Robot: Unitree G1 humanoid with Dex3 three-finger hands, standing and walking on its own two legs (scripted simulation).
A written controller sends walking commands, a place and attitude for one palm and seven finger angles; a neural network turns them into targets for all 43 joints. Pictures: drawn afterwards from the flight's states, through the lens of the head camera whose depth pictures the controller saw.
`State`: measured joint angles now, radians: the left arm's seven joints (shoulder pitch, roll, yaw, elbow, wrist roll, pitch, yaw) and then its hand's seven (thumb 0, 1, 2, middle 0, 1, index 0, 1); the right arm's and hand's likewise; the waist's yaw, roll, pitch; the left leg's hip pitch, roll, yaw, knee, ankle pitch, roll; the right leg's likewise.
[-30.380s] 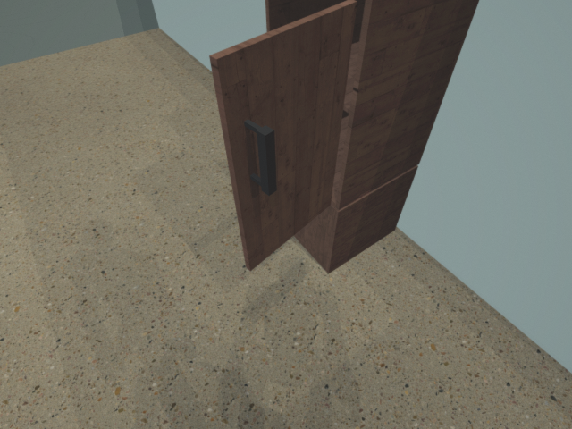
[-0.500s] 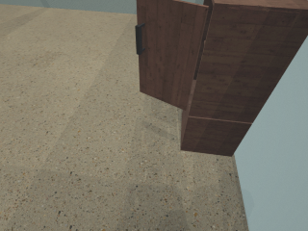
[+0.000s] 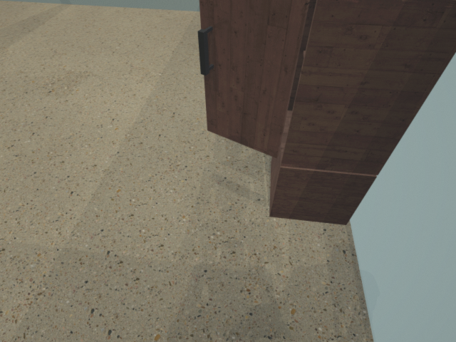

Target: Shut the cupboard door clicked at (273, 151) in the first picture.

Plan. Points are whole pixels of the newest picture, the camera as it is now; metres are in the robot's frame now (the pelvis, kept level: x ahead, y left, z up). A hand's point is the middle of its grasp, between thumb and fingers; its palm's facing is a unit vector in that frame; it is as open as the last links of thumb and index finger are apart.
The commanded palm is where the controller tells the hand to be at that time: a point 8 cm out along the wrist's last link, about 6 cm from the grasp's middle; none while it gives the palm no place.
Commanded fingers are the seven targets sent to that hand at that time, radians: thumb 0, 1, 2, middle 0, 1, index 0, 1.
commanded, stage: look to check the result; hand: left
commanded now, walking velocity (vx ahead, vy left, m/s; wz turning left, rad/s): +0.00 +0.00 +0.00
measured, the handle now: (207, 51) +0.99 +0.13 +0.04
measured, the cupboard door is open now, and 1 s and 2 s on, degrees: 66 66 66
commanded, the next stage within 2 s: walk to a spot facing it in 0.04 s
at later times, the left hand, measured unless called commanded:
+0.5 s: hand out of the picture +0.02 +0.19 -0.20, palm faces +0.18 -0.96 -0.22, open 7.4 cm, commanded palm none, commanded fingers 0.00 0.90 0.90 -0.20 -0.30 -0.20 -0.30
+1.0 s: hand out of the picture +0.00 +0.18 -0.16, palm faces +0.42 -0.85 -0.32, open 7.4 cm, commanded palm none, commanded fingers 0.00 0.90 0.90 -0.20 -0.30 -0.20 -0.30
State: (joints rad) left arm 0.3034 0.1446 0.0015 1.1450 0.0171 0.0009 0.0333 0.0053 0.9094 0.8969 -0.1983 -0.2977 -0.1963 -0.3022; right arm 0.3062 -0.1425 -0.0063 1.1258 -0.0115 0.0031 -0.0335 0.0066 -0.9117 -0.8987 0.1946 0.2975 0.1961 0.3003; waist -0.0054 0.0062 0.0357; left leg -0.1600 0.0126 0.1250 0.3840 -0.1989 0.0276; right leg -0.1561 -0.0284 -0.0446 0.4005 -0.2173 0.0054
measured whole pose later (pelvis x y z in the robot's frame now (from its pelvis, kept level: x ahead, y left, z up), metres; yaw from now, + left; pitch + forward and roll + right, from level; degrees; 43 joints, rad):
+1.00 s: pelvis +0.01 -0.05 -0.01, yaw +28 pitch +1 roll +1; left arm 0.18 0.22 0.04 0.87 0.03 0.03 0.03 0.01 0.91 0.90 -0.20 -0.30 -0.20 -0.30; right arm 0.18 -0.29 -0.10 0.90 -0.02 0.08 0.02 0.01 -0.91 -0.90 0.19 0.30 0.20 0.30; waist -0.04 0.04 0.10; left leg -0.54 -0.03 -0.03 1.10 -0.43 -0.05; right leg -0.22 -0.06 -0.05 0.53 -0.32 0.01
